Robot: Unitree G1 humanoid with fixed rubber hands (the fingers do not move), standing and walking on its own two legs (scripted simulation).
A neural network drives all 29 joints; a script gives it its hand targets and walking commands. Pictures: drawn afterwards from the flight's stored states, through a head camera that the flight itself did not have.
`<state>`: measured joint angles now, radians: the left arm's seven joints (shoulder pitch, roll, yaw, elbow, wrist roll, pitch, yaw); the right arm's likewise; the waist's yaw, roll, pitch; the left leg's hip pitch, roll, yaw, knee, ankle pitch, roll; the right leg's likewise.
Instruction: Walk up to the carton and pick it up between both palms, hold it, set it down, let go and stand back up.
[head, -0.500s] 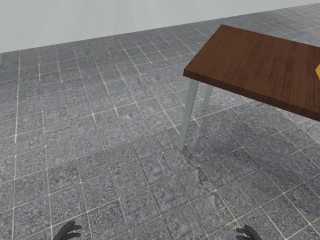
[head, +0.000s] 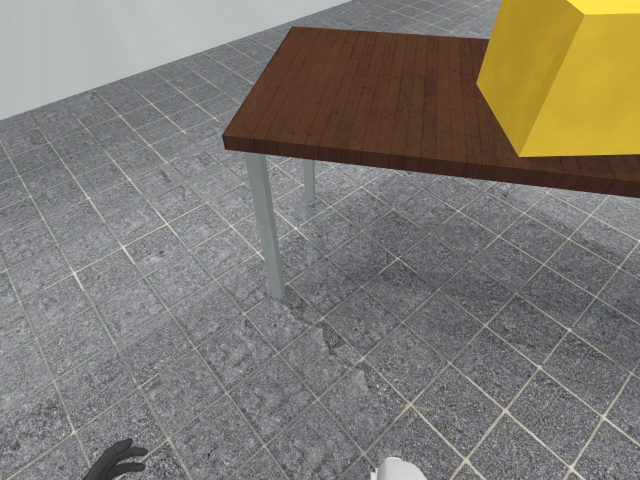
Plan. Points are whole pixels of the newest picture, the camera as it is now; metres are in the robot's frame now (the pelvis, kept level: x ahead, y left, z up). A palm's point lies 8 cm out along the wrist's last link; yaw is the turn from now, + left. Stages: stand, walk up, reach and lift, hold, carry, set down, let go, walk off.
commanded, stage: walk up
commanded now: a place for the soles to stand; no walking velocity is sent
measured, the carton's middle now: (577, 56) +0.88 -0.52 +0.11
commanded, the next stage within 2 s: none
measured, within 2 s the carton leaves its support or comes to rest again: neither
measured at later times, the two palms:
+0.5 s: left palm (239, 353) +0.31 +0.13 -0.08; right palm out of the picture +0.07 -0.37 -0.06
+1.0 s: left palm (326, 301) +0.41 +0.00 -0.09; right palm out of the picture +0.30 -0.53 -0.06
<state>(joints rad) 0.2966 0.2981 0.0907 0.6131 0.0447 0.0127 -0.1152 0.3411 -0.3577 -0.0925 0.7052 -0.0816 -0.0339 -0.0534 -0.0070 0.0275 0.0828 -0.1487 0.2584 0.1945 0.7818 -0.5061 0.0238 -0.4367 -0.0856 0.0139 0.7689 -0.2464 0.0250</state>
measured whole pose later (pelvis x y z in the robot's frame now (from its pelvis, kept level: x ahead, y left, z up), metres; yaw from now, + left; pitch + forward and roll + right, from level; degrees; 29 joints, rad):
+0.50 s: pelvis +0.13 -0.09 +0.02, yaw -16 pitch -4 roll +2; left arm 0.27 0.31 0.06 0.65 0.05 0.06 -0.10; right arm 0.46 -0.29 -0.04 0.69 -0.07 -0.08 -0.06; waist -0.03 -0.10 0.07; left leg -0.12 0.13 0.21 0.58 -0.36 -0.04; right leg -0.59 -0.06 0.08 1.06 -0.29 0.05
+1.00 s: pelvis +0.27 -0.25 +0.01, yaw -19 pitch -3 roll +0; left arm 0.34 0.31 0.05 0.68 0.05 0.02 -0.04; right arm 0.35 -0.26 -0.04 0.56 -0.03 -0.05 -0.02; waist 0.08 -0.02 0.06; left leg -0.42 0.04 0.07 0.72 -0.30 0.03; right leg -0.28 0.03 -0.05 0.71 -0.38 -0.06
